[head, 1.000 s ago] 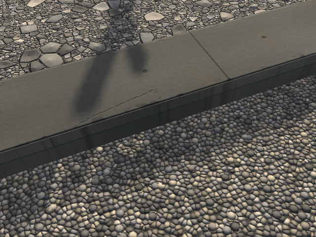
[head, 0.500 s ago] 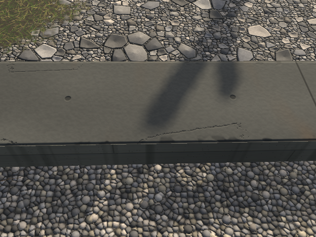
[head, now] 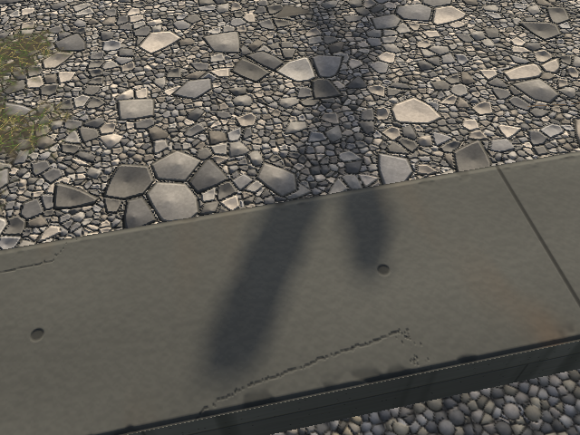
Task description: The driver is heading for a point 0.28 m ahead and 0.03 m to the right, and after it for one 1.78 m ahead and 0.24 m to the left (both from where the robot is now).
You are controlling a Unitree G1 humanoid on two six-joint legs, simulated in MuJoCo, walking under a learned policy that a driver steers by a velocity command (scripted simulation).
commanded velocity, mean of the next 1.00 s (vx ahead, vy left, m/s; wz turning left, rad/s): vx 0.49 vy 0.00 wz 0.19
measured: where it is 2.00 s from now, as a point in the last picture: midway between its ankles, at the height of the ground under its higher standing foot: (265, 226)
